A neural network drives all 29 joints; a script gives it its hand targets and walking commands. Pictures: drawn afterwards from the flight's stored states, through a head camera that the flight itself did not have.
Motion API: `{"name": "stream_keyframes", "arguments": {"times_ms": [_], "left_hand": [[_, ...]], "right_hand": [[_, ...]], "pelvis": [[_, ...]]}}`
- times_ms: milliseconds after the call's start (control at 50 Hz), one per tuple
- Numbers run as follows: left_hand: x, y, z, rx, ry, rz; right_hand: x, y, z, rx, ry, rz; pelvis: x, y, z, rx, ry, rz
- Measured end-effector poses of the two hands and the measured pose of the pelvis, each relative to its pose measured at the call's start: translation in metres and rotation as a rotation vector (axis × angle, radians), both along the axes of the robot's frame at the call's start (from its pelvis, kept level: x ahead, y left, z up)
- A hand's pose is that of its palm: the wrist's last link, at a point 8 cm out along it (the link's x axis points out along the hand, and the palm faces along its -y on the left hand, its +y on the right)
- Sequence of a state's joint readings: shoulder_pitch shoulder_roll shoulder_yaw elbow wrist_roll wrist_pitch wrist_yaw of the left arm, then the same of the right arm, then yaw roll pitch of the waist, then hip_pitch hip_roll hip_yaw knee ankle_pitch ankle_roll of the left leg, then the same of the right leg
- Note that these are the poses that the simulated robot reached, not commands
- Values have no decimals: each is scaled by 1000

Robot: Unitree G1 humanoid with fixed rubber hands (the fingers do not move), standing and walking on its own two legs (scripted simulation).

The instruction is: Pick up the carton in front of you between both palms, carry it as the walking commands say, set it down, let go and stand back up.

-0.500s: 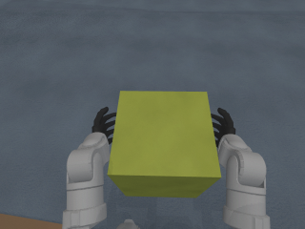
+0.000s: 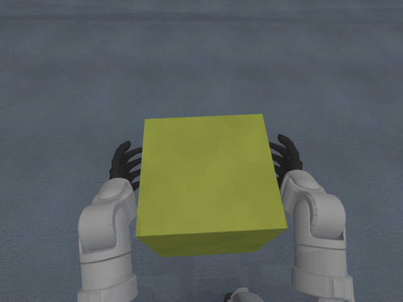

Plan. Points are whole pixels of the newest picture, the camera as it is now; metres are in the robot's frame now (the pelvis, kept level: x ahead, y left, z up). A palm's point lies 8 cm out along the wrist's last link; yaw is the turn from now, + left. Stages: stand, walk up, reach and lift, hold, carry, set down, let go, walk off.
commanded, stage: carry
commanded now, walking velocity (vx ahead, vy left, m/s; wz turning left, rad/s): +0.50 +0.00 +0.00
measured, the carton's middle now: (206, 193) +0.33 -0.02 +0.04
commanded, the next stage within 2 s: none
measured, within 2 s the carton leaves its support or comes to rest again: neither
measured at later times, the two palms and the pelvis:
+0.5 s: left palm (145, 122) +0.65 +0.13 -0.04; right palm (241, 115) +0.65 -0.17 -0.04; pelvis +0.34 -0.03 -0.09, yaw -1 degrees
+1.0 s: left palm (158, 57) +0.92 +0.09 +0.03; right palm (240, 54) +0.91 -0.21 +0.03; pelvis +0.67 -0.06 -0.08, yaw -2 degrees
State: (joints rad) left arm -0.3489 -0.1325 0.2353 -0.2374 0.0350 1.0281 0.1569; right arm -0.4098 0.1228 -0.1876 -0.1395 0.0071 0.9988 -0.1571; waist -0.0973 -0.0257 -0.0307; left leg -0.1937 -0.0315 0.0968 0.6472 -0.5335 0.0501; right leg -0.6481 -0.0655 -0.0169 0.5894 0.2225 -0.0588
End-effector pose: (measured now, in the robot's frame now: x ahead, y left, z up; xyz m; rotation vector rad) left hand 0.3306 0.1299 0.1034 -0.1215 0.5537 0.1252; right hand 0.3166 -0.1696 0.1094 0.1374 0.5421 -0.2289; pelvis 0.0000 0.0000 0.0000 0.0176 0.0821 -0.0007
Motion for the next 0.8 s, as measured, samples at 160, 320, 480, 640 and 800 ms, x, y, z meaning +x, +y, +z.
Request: {"name": "stream_keyframes", "arguments": {"times_ms": [160,320,480,640,800], "left_hand": [[120,-26,-60,49,0,24],[182,-14,-136,11,203,100],[298,-2,-142,-13,150,97],[424,-4,-132,8,109,-20],[501,-22,-87,-7,46,-56]], "right_hand": [[131,-27,-66,-5,0,49],[208,-14,-146,71,202,56],[319,-3,-150,33,144,63],[418,-4,-136,-12,107,-3],[485,-20,-85,-14,45,-46]], "pelvis": [[127,-31,-81,11,-24,-16],[210,-42,-89,-21,-16,-21],[322,-30,-88,-18,18,-22],[431,-10,-86,-21,7,-40],[524,-14,-59,-59,12,-47]]}}
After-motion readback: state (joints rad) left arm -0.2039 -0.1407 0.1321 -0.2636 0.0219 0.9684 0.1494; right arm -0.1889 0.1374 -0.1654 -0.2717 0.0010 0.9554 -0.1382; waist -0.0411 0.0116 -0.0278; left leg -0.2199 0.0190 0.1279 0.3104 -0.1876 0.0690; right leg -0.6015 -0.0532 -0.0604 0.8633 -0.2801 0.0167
